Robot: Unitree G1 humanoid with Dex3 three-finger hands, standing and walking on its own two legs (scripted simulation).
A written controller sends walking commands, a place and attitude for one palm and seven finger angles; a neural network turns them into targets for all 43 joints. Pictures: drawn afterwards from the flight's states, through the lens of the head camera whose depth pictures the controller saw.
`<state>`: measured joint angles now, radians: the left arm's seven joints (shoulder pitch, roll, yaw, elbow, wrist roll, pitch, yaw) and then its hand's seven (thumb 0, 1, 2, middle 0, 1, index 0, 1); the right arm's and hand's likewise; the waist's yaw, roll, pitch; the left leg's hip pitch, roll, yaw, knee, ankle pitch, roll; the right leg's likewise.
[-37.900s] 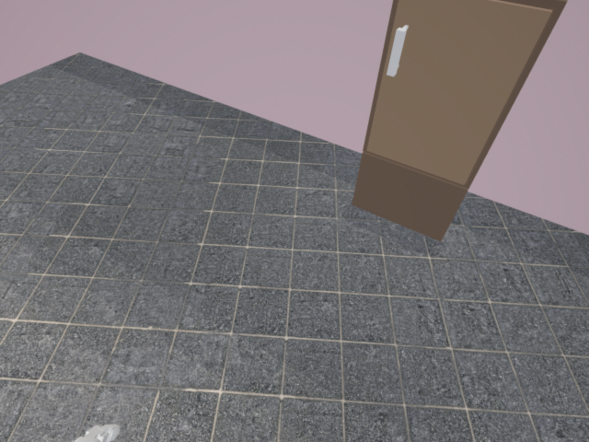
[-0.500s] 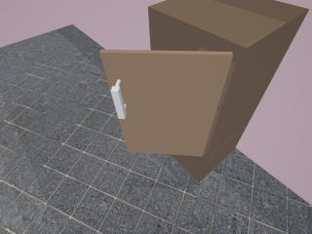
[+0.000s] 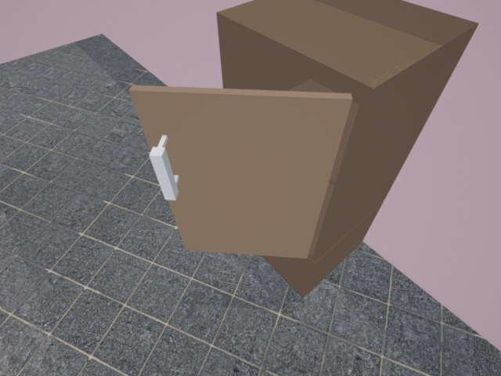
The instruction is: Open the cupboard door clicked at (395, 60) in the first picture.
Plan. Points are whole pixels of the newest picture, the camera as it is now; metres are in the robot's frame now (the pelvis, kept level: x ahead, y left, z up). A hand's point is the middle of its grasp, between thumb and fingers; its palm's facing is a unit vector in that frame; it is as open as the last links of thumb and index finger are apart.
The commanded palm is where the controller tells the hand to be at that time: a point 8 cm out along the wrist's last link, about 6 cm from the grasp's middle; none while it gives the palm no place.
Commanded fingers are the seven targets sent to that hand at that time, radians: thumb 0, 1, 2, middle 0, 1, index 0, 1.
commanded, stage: come to a stop and stand still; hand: left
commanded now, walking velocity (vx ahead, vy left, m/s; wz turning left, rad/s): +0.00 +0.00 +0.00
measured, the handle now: (167, 168) +0.51 +0.21 +0.00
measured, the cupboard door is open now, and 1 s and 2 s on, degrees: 45 45 45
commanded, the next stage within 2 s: look again from close up in 0.44 s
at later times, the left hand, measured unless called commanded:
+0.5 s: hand out of the picture +0.02 +0.16 -0.17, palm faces +0.01 -0.98 -0.21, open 7.4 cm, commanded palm none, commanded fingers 0.00 0.90 0.90 -0.20 -0.30 -0.20 -0.30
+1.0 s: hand out of the picture +0.01 +0.17 -0.17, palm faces +0.01 -0.98 -0.20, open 7.4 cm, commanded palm none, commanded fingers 0.00 0.90 0.90 -0.20 -0.30 -0.20 -0.30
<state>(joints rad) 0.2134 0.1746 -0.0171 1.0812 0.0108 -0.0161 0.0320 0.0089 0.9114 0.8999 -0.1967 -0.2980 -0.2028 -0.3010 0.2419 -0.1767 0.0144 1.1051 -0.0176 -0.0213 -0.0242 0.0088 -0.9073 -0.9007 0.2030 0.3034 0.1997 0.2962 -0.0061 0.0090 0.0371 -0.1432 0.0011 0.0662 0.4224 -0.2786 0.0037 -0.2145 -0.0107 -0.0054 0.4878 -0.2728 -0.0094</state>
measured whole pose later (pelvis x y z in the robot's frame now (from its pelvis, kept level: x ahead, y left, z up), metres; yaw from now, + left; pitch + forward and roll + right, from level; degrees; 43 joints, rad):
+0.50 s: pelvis +0.01 -0.02 +0.00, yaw +0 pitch +0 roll +0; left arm 0.25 0.18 -0.01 1.10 0.01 -0.02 0.03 0.01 0.91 0.90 -0.20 -0.30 -0.20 -0.30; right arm 0.24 -0.17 0.01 1.13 -0.02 -0.01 -0.03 0.01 -0.91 -0.90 0.20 0.30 0.20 0.30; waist 0.00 -0.01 0.04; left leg -0.12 0.03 0.05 0.41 -0.28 -0.02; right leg -0.18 0.02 -0.02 0.45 -0.26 -0.04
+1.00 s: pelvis +0.00 -0.01 +0.00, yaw +0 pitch -1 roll +1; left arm 0.25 0.17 -0.01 1.10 0.01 -0.02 0.03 0.01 0.91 0.90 -0.20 -0.30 -0.20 -0.30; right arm 0.26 -0.15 0.01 1.14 -0.02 -0.02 -0.03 0.01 -0.91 -0.90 0.20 0.30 0.20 0.30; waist 0.00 -0.01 0.04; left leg -0.12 0.02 0.06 0.40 -0.26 -0.01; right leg -0.18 0.01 -0.02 0.44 -0.25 -0.03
